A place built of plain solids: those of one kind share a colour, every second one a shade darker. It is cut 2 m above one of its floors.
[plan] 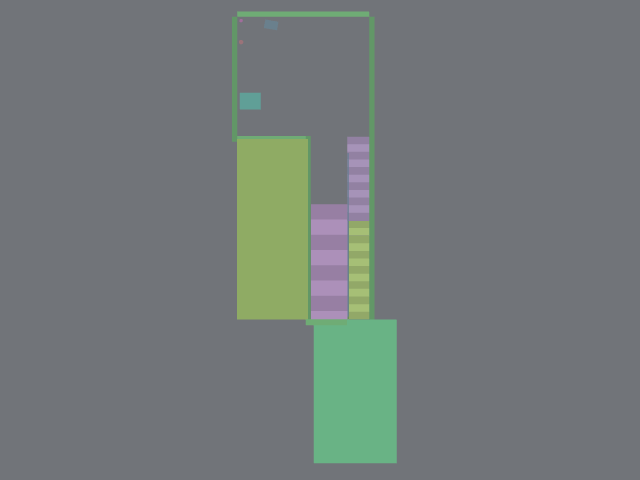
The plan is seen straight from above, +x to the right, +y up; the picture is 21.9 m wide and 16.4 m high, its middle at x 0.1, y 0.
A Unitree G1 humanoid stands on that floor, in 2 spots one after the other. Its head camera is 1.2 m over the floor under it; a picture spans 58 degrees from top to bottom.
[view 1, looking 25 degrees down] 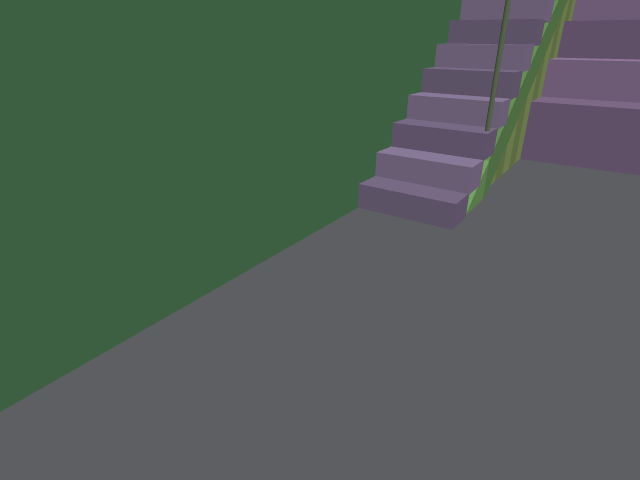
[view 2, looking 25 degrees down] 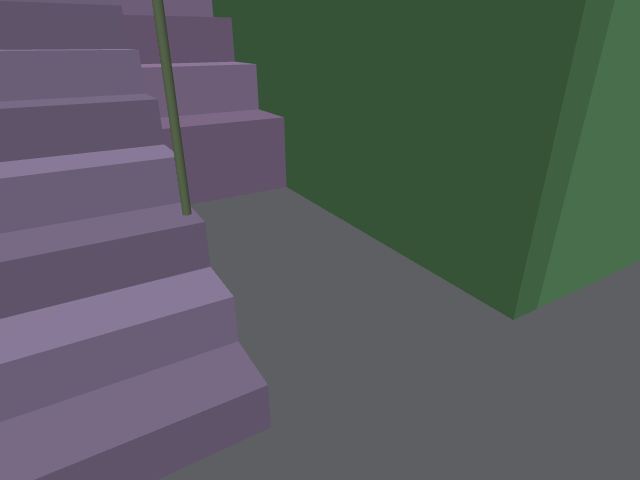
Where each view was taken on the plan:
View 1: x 0.21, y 6.30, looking -55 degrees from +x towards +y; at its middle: ground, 2.84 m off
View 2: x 1.43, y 4.53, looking -121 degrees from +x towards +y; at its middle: ground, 2.84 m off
